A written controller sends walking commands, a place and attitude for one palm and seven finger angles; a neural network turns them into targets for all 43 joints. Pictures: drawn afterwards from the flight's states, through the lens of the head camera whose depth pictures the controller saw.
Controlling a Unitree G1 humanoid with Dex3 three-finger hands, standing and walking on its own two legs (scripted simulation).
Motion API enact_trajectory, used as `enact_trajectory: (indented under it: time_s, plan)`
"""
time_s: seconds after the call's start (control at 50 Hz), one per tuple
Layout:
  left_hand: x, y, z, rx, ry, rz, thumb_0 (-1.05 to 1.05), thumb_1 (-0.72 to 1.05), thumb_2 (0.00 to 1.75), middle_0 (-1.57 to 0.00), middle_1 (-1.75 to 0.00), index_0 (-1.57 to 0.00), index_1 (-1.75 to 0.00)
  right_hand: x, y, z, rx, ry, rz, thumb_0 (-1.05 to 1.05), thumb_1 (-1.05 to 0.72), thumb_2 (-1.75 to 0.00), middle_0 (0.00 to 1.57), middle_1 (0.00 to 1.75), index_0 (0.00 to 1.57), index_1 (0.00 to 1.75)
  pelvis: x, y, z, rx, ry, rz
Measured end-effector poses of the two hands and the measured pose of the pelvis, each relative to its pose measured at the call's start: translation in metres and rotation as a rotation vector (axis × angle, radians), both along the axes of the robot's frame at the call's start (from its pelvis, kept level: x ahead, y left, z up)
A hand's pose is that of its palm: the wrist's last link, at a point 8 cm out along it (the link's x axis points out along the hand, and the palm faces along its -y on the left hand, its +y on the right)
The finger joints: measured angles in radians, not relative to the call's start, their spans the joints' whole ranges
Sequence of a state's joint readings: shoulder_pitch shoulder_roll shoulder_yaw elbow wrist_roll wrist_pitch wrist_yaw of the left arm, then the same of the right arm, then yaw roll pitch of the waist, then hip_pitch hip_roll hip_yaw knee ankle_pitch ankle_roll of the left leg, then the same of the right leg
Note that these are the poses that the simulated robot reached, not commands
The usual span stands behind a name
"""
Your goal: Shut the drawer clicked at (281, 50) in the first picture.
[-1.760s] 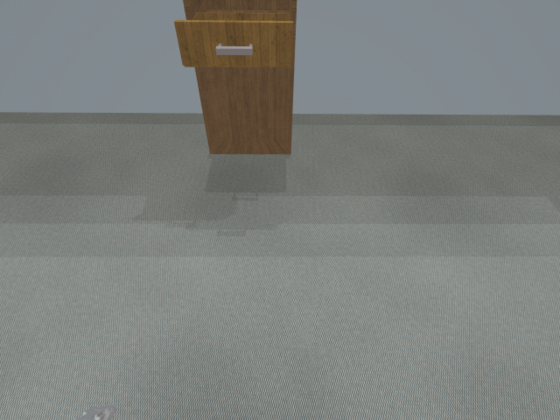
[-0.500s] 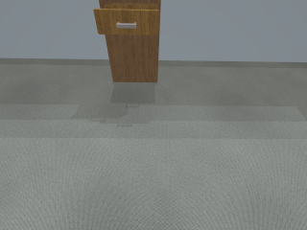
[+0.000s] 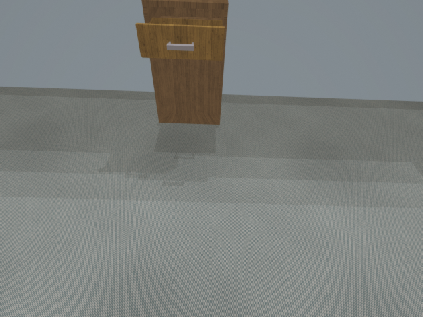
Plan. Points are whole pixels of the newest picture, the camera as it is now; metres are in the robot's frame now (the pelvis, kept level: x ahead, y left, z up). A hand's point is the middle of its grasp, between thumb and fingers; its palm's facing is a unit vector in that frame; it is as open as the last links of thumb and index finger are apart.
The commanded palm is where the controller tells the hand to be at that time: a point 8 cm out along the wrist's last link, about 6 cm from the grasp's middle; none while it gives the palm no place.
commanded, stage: walk to a spot facing it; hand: left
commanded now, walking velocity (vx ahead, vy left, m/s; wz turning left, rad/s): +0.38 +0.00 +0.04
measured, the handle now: (180, 45) +1.33 +0.23 -0.03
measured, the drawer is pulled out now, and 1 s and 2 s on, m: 0.29 0.29 0.29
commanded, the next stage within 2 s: turn to face it in 1.50 s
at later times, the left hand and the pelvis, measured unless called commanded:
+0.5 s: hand (158, 254) +0.32 +0.16 -0.18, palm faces -0.10 -0.98 -0.17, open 7.4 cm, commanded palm none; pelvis +0.19 -0.01 -0.02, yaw -2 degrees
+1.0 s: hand (160, 256) +0.31 +0.15 -0.18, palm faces +0.17 -0.98 -0.14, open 7.3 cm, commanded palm none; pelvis +0.41 +0.00 -0.01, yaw +4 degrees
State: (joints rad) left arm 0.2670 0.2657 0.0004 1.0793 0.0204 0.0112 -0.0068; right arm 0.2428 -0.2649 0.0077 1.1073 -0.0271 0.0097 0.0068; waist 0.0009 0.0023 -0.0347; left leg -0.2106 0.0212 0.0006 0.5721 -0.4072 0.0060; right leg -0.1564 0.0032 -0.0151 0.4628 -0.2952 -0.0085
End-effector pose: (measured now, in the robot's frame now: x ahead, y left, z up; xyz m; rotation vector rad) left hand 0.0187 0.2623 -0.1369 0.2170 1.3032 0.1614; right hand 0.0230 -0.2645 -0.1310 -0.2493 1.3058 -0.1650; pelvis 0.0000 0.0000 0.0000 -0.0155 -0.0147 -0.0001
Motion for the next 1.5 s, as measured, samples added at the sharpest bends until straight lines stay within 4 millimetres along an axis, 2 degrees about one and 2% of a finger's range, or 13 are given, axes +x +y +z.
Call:
enact_trajectory:
  time_s: [0.12, 0.2, 0.36, 0.5, 0.54, 0.6, 0.7, 0.78, 0.92, 1.06, 1.14, 1.3, 1.5]
  plan:
    - [-0.022, -0.004, -0.023, -0.081, 0.134, 0.058, 0.01, 0.91, 0.90, -0.20, -0.30, -0.20, -0.30, -0.006, 0.038, -0.007, 0.025, 0.060, -0.047, 0.00, -0.90, -0.90, 0.20, 0.30, 0.20, 0.30, 0.034, 0.020, -0.009, 0.001, 0.003, -0.004]
    - [0.002, -0.006, -0.019, -0.100, 0.193, 0.019, 0.01, 0.91, 0.90, -0.20, -0.30, -0.20, -0.30, -0.022, 0.063, -0.002, 0.045, 0.102, -0.131, 0.00, -0.90, -0.90, 0.20, 0.30, 0.20, 0.30, 0.060, 0.025, -0.003, 0.001, 0.008, -0.022]
    - [0.142, -0.019, -0.012, -0.109, 0.024, -0.040, 0.01, 0.91, 0.90, -0.19, -0.30, -0.20, -0.30, -0.050, 0.096, 0.013, 0.109, 0.344, -0.234, 0.00, -0.90, -0.90, 0.20, 0.30, 0.20, 0.30, 0.118, 0.017, 0.001, 0.002, 0.014, -0.023]
    - [0.295, -0.054, -0.016, -0.086, -0.161, -0.134, 0.01, 0.92, 0.90, -0.19, -0.30, -0.20, -0.30, -0.014, 0.084, -0.005, 0.152, 0.451, -0.298, 0.00, -0.90, -0.90, 0.20, 0.30, 0.20, 0.30, 0.191, -0.009, -0.021, 0.013, 0.008, -0.037]
    - [0.325, -0.063, -0.018, -0.072, -0.221, -0.129, 0.01, 0.91, 0.90, -0.19, -0.30, -0.20, -0.30, 0.013, 0.070, -0.017, 0.159, 0.451, -0.289, 0.00, -0.90, -0.90, 0.20, 0.30, 0.20, 0.30, 0.212, -0.020, -0.029, 0.015, 0.000, -0.034]
    - [0.340, -0.069, -0.012, -0.068, -0.237, -0.090, 0.01, 0.91, 0.90, -0.19, -0.30, -0.20, -0.30, 0.080, 0.044, -0.025, 0.140, 0.349, -0.253, 0.01, -0.90, -0.90, 0.20, 0.30, 0.20, 0.30, 0.237, -0.029, -0.023, 0.008, -0.019, -0.015]
    - [0.332, -0.066, -0.001, -0.036, -0.157, -0.006, 0.00, 0.94, 0.90, -0.20, -0.30, -0.20, -0.30, 0.222, 0.007, -0.021, 0.096, 0.078, -0.150, 0.01, -0.91, -0.90, 0.19, 0.30, 0.19, 0.30, 0.278, -0.035, -0.006, 0.003, -0.020, 0.003]
    - [0.318, -0.059, 0.001, -0.027, -0.064, 0.037, -0.01, 0.95, 0.90, -0.20, -0.30, -0.20, -0.30, 0.323, -0.003, -0.008, 0.083, -0.084, -0.081, 0.00, -0.91, -0.90, 0.19, 0.30, 0.19, 0.30, 0.312, -0.035, 0.001, -0.005, -0.012, 0.014]
    - [0.293, -0.063, -0.007, -0.083, 0.110, 0.147, 0.00, 0.93, 0.90, -0.19, -0.30, -0.20, -0.30, 0.456, 0.018, 0.007, 0.088, -0.189, 0.055, 0.00, -0.91, -0.90, 0.19, 0.30, 0.19, 0.30, 0.374, -0.020, 0.001, -0.023, -0.003, 0.043]
    - [0.291, -0.056, -0.023, -0.157, 0.303, 0.242, 0.01, 0.91, 0.90, -0.20, -0.30, -0.20, -0.30, 0.557, 0.069, -0.002, 0.083, -0.231, 0.157, 0.00, -0.91, -0.90, 0.19, 0.30, 0.19, 0.30, 0.443, 0.017, -0.017, -0.021, -0.004, 0.062]
    - [0.337, -0.034, -0.022, -0.157, 0.296, 0.211, 0.01, 0.91, 0.90, -0.20, -0.30, -0.20, -0.30, 0.560, 0.085, -0.001, 0.085, -0.216, 0.096, 0.00, -0.91, -0.90, 0.19, 0.30, 0.20, 0.30, 0.472, 0.033, -0.011, -0.011, -0.029, 0.043]
    - [0.500, 0.009, -0.011, -0.107, 0.037, 0.115, 0.01, 0.91, 0.90, -0.19, -0.30, -0.19, -0.30, 0.538, 0.068, 0.012, 0.009, -0.090, -0.040, -0.03, -0.95, -0.90, 0.20, 0.30, 0.20, 0.30, 0.531, 0.046, 0.006, 0.007, -0.028, 0.016]
    - [0.673, -0.004, 0.001, -0.080, -0.096, -0.046, 0.01, 0.91, 0.90, -0.19, -0.30, -0.19, -0.30, 0.499, 0.090, -0.006, 0.104, 0.154, -0.210, 0.00, -0.91, -0.90, 0.19, 0.30, 0.20, 0.30, 0.611, 0.031, 0.002, 0.029, -0.019, -0.050]
